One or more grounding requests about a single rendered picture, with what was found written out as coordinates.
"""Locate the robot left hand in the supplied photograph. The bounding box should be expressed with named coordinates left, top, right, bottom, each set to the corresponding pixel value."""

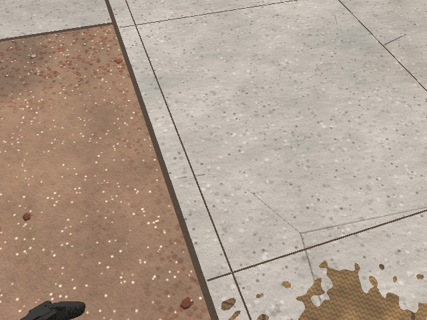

left=20, top=301, right=85, bottom=320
